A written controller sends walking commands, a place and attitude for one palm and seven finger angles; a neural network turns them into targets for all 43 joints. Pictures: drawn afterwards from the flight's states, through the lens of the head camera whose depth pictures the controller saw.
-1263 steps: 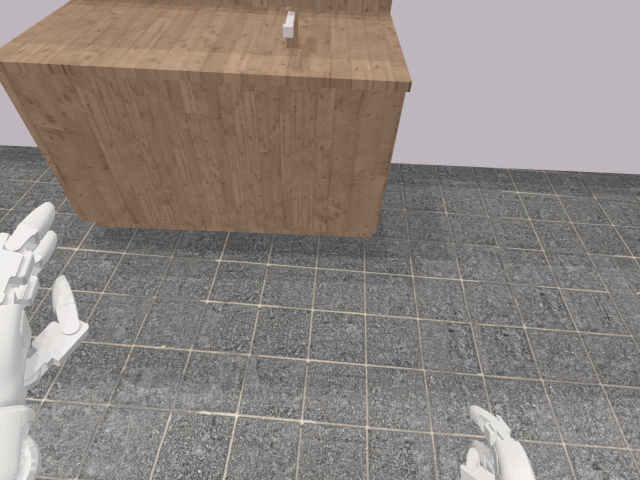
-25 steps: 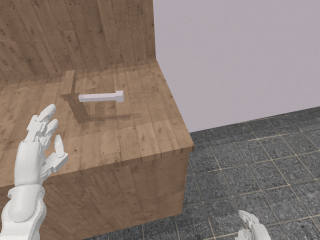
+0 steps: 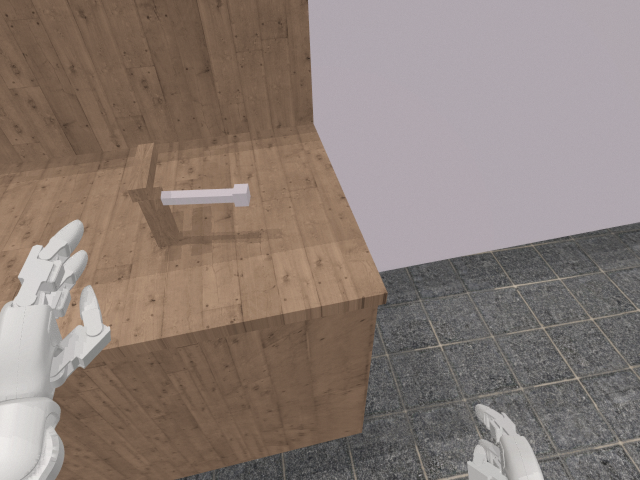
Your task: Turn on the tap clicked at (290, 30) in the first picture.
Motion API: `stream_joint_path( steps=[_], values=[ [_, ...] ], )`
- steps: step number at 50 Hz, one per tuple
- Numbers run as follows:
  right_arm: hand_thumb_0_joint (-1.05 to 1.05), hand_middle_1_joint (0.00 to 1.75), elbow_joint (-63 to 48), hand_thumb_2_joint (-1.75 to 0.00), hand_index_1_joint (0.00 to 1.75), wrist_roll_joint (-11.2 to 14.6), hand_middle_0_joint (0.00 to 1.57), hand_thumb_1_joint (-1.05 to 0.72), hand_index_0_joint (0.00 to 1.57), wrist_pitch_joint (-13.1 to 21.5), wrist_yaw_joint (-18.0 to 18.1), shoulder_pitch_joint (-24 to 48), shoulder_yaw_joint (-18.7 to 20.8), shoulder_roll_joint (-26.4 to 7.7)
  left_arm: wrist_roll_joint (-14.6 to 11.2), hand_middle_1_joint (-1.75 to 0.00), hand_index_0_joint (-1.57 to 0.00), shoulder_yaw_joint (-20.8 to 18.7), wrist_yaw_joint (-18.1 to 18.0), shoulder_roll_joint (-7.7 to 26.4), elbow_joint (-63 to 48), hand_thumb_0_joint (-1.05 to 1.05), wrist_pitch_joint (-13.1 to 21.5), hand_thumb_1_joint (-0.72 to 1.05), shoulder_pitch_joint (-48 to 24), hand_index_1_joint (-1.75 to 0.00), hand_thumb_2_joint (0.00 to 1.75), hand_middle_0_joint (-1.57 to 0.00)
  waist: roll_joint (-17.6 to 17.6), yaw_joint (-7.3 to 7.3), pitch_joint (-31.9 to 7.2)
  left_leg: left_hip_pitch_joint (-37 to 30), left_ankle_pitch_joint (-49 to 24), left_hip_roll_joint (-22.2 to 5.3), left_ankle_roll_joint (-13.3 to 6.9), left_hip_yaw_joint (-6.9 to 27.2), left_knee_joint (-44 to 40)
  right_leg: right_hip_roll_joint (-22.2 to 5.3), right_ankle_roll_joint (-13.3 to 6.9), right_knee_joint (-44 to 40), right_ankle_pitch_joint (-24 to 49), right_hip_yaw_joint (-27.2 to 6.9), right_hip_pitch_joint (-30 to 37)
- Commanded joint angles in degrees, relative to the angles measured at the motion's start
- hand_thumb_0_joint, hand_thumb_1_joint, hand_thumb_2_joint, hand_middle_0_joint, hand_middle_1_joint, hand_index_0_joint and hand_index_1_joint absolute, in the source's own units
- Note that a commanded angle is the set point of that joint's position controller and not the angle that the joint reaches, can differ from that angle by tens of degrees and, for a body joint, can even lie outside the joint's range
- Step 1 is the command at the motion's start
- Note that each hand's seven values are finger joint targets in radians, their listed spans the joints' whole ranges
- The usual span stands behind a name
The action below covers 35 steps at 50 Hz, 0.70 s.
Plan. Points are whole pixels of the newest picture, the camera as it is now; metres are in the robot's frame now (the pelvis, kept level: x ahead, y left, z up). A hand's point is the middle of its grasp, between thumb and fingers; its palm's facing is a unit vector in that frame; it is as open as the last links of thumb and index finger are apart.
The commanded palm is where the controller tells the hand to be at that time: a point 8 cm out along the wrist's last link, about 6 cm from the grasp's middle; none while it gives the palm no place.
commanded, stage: step back with the hand held close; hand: left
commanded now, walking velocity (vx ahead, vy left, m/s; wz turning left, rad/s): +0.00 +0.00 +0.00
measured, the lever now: (241, 195) +0.54 +0.20 +0.07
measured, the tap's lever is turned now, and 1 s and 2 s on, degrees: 79 79 79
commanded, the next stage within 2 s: stop stepping back and stand still in 1.42 s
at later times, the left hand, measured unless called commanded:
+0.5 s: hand (69, 384) +0.16 +0.25 +0.14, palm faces +0.35 -0.83 -0.44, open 7.5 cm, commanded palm +0.11 +0.29 +0.17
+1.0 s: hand out of the picture +0.07 +0.29 +0.14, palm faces +0.44 -0.81 -0.39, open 7.5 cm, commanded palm +0.01 +0.33 +0.17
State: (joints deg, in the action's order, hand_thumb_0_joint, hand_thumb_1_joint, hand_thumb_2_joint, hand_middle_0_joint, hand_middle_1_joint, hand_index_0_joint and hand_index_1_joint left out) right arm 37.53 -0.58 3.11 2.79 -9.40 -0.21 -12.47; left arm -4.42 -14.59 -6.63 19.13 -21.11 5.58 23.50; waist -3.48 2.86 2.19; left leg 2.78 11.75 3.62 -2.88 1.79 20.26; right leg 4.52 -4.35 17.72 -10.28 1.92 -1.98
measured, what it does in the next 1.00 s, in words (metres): shifts its weight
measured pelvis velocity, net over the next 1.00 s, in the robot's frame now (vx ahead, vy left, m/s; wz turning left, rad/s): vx -0.12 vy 0.03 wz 0.08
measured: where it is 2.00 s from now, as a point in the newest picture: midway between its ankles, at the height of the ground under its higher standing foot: outside the picture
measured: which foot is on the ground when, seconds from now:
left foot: down 0.00-1.00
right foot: down 0.00-1.00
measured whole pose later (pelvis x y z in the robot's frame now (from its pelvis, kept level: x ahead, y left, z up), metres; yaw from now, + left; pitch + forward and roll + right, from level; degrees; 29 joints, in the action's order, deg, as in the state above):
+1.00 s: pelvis -0.12 +0.03 -0.02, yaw +5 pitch -2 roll -2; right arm 33.4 0.2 -0.4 3.3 -9.8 2.4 -12.8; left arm -0.3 -17.7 -7.6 19.8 -28.6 9.2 25.9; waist -1.0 0.6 2.7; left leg 26.4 17.2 4.2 -2.7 -1.0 36.2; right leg 4.1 -0.9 30.9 -8.0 -1.4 -21.4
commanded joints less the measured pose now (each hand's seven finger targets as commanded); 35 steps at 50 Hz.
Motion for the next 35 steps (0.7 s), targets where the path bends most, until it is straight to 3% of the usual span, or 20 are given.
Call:
stream_joint_path(
  steps=[1, 2, 3, 4, 6, 9, 14, 17, 18, 21, 22, 23, 26, 27, 28, 31, 32, 33, 35],
  values=[
    [0.0, 0.3, -8.5, -0.9, 0.3, 0.27, 0.2, -0.9, 0.2, 3.08, 0.31, 7.86, 2.12, -6.51, -0.35, -0.3, -0.2, -6.87, -0.83, 9.97, -11.18, 0.0, 3.65, 0.9, -5.53, -0.3, 0.9, -0.2, 0.99, -0.11, -3.43, 2.57, -9.93, -3.27, 1.96, 1.46, -2.53, -3.61, 2.04, -2.89, 7.71, -3.64, 0.49],
    [0.0, 0.3, -8.38, -0.9, 0.3, 0.39, 0.2, -0.9, 0.2, 3.01, 0.25, 7.94, 2.3, -6.89, -0.29, -0.3, -0.2, -7.04, -0.73, 10.73, -12.46, 0.0, 3.75, 0.9, -8.21, -0.3, 0.9, -0.2, 0.2, -0.41, -4.17, 2.03, -9.66, -3.29, 1.99, 1.54, -2.53, -3.48, 2.04, -3.06, 7.11, -3.55, 0.23],
    [0.0, 0.3, -11.39, -0.9, 0.3, 1.12, 0.2, -0.9, 0.2, 2.23, 0.69, 8.44, 2.8, -8.28, -0.11, -0.3, -0.2, -14.96, -0.91, 18.07, -14.95, 0.0, 5.51, 0.9, -12.03, -0.3, 0.9, -0.2, 0.37, -0.62, -0.63, 7.03, -6.06, -4.85, 0.06, 4.06, -0.61, -6.53, 3.09, -3.88, 9.04, -8.22, -5.52],
    [0.0, 0.3, -10.4, -0.9, 0.3, 0.89, 0.2, -0.9, 0.2, 1.57, 0.82, 7.8, 2.58, -7.12, 0.01, -0.3, -0.2, -11.22, -0.3, 12.8, -10.11, 0.0, 5.59, 0.9, -6.32, -0.3, 0.9, -0.2, 1.9, -1.07, -2.28, 6.37, -6.8, -4.93, -0.13, 4.83, 1.23, -8.48, 3.03, -3.4, 10.44, -8.53, -6.43],
    [0.0, 0.3, -11.2, -0.9, 0.3, 0.96, 0.2, -0.9, 0.2, 0.52, 0.37, 6.79, 2.89, -7.09, 0.29, -0.3, -0.2, -8.56, 0.11, 9.79, -8.53, 0.0, 5.04, 0.9, -1.89, -0.3, 0.9, -0.2, 3.44, -1.46, -5.23, 4.82, -9.66, -5.08, -0.06, 4.22, 2.96, -9.34, 3.85, -2.8, 13.38, -8.7, -7.39],
    [0.0, 0.3, -12.29, -0.9, 0.3, 1.1, 0.2, -0.9, 0.2, -0.38, 0.33, 6.09, 3.43, -7.38, 0.56, -0.3, -0.2, -7.94, 0.12, 9.57, -11.13, 0.0, 5.26, 0.9, 0.56, -0.3, 0.9, -0.2, 1.32, -1.61, -10.68, 4.34, -14.5, -5.57, 0.18, 3.37, 3.31, -9.32, 4.16, 0.35, 17.51, -6.98, -5.36],
    [0.0, 0.3, -13.81, -0.9, 0.3, 1.32, 0.2, -0.9, 0.2, -1.4, 0.8, 5.71, 4.06, -7.54, 0.69, -0.3, -0.2, -10.45, -0.74, 12.51, -14.8, 0.0, 5.25, 0.9, 2.69, -0.3, 0.9, -0.2, 3.43, -1.64, -12.87, 6.35, -16.01, -5.58, 0.22, 3.22, 4.04, -9.14, 4.88, 2.18, 19.15, -6.46, -5.86],
    [0.0, 0.3, -13.64, -0.9, 0.3, 1.38, 0.2, -0.9, 0.2, -1.82, 0.98, 5.48, 4.46, -7.6, 0.78, -0.3, -0.2, -12.52, -1.33, 14.87, -15.78, 0.0, 5.57, 0.9, 1.73, -0.3, 0.9, -0.2, 3.64, -1.97, -11.79, 8.2, -12.02, -5.01, 0.15, 3.15, 4.88, -9.62, 4.92, 1.14, 15.85, -7.57, -7.97],
    [0.0, 0.3, -13.69, -0.9, 0.3, 1.4, 0.2, -0.9, 0.2, -1.84, 1.11, 5.44, 4.35, -7.13, 0.78, -0.3, -0.2, -11.18, -1.38, 13.2, -14.94, 0.0, 5.63, 0.9, 2.02, -0.3, 0.9, -0.2, 3.39, -2.12, -10.99, 9.2, -10.62, -5.0, 0.16, 3.34, 4.75, -9.69, 4.68, 0.85, 13.44, -7.49, -8.23],
    [0.0, 0.3, -13.66, -0.9, 0.3, 1.66, 0.2, -0.9, 0.2, -1.61, 1.09, 4.93, 4.53, -7.57, 1.03, -0.3, -0.2, -10.44, -1.84, 12.85, -15.23, 0.0, 6.06, 0.9, 1.54, -0.3, 0.9, -0.2, 1.74, -2.43, -9.21, 11.11, -4.64, -4.92, -0.09, 3.74, 4.51, -9.45, 4.41, -0.8, 5.84, -8.21, -10.37],
    [0.0, 0.3, -13.5, -0.9, 0.3, 1.56, 0.2, -0.9, 0.2, -1.45, 1.18, 5.14, 4.56, -7.88, 1.19, -0.3, -0.2, -11.24, -2.03, 13.99, -15.97, 0.0, 6.39, 0.9, 1.25, -0.3, 0.9, -0.2, -0.49, -2.51, -8.96, 11.83, -3.07, -5.2, -0.26, 4.11, 3.68, -9.11, 4.36, -0.77, 4.3, -8.24, -10.63],
    [0.0, 0.3, -13.64, -0.9, 0.3, 1.71, 0.2, -0.9, 0.2, -1.31, 1.23, 4.81, 4.41, -7.63, 1.21, -0.3, -0.2, -9.8, -2.07, 12.31, -15.2, 0.0, 6.42, 0.9, 1.78, -0.3, 0.9, -0.2, 0.28, -2.57, -8.14, 12.9, -0.72, -5.38, -0.3, 4.63, 3.18, -8.8, 4.28, -1.06, 1.6, -7.82, -10.79],
    [0.0, 0.3, -13.97, -0.9, 0.3, 1.75, 0.2, -0.9, 0.2, -0.8, 1.25, 4.48, 4.32, -8.45, 1.83, -0.3, -0.2, -9.48, -2.47, 12.25, -15.41, 0.0, 7.0, 0.9, 1.07, -0.3, 0.9, -0.2, 0.3, -2.62, -6.05, 17.56, 8.21, -6.13, -1.01, 6.27, 0.71, -7.49, 4.24, -1.72, -5.9, -7.68, -10.59],
    [0.0, 0.3, -13.9, -0.9, 0.3, 1.55, 0.2, -0.9, 0.2, -0.66, 1.34, 4.8, 4.42, -9.01, 2.09, -0.3, -0.2, -10.54, -2.6, 13.24, -15.48, 0.0, 7.3, 0.9, 1.07, -0.3, 0.9, -0.2, -1.75, -2.71, -5.62, 19.31, 10.6, -6.69, -1.4, 6.99, -0.69, -6.82, 4.26, -1.17, -6.98, -7.65, -9.84],
    [0.0, 0.3, -14.11, -0.9, 0.3, 1.65, 0.2, -0.9, 0.2, -0.61, 1.4, 4.68, 4.19, -8.59, 2.37, -0.3, -0.2, -9.44, -2.6, 11.67, -14.94, 0.0, 7.36, 0.9, 1.14, -0.3, 0.9, -0.2, -0.56, -2.6, -5.33, 22.1, 13.69, -7.37, -1.79, 8.16, -2.09, -6.14, 4.47, 0.01, -8.22, -7.15, -7.99],
    [0.0, 0.3, -14.84, -0.9, 0.3, 1.64, 0.2, -0.9, 0.2, -0.33, 1.51, 4.47, 4.44, -9.48, 3.6, -0.3, -0.2, -10.57, -2.79, 12.0, -14.65, 0.0, 7.93, 0.9, 0.17, -0.3, 0.9, -0.2, -0.21, -2.28, -4.99, 30.2, 21.44, -8.94, -3.16, 10.3, -5.21, -4.13, 4.95, 4.16, -8.56, -6.87, -1.95],
    [0.0, 0.3, -14.79, -0.9, 0.3, 1.41, 0.2, -0.9, 0.2, -0.27, 1.68, 4.85, 4.52, -9.98, 4.05, -0.3, -0.2, -11.66, -2.8, 13.04, -14.78, 0.0, 8.16, 0.9, -0.4, -0.3, 0.9, -0.2, -2.3, -2.26, -5.13, 33.06, 23.66, -9.66, -3.69, 11.44, -7.29, -3.09, 5.12, 6.42, -7.04, -6.56, 0.68],
    [0.0, 0.3, -15.02, -0.9, 0.3, 1.45, 0.2, -0.9, 0.2, -0.19, 1.75, 4.88, 4.37, -9.63, 4.44, -0.3, -0.2, -10.89, -2.69, 11.64, -15.15, 0.0, 8.28, 0.9, -0.89, -0.3, 0.9, -0.2, -2.89, -1.97, -5.57, 36.32, 26.05, -10.77, -4.23, 13.16, -9.21, -2.16, 5.19, 10.16, -4.16, -6.08, 4.15],
    [0.0, 0.3, -15.26, -0.9, 0.3, 1.24, 0.2, -0.9, 0.2, 0.16, 1.98, 5.22, 4.56, -9.73, 5.34, -0.3, -0.2, -11.93, -2.54, 12.14, -15.84, 0.0, 8.57, 0.9, -1.85, -0.3, 0.9, -0.2, -3.74, -1.28, -6.9, 41.07, 27.46, -12.34, -5.23, 15.34, -11.31, -0.69, 5.19, 17.07, 3.32, -5.75, 10.04]
  ],
)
